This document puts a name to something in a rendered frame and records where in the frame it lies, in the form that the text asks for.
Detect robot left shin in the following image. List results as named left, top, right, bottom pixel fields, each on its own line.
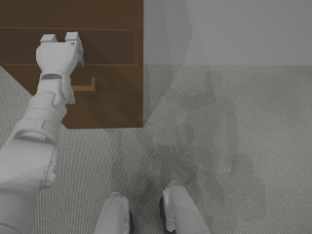
left=104, top=192, right=130, bottom=234

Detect cabinet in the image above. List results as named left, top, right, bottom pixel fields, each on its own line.
left=0, top=0, right=144, bottom=130

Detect left robot hand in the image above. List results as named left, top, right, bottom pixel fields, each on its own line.
left=36, top=32, right=83, bottom=104

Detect drawer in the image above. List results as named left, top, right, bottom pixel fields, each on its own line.
left=0, top=26, right=136, bottom=64

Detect right robot thigh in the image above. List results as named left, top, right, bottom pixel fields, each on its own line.
left=163, top=184, right=211, bottom=234

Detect robot left upper arm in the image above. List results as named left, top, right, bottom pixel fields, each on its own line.
left=0, top=138, right=59, bottom=234

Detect robot left forearm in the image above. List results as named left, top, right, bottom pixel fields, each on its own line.
left=0, top=70, right=71, bottom=161

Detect handle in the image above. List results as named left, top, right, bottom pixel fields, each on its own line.
left=70, top=85, right=96, bottom=95
left=75, top=48, right=85, bottom=68

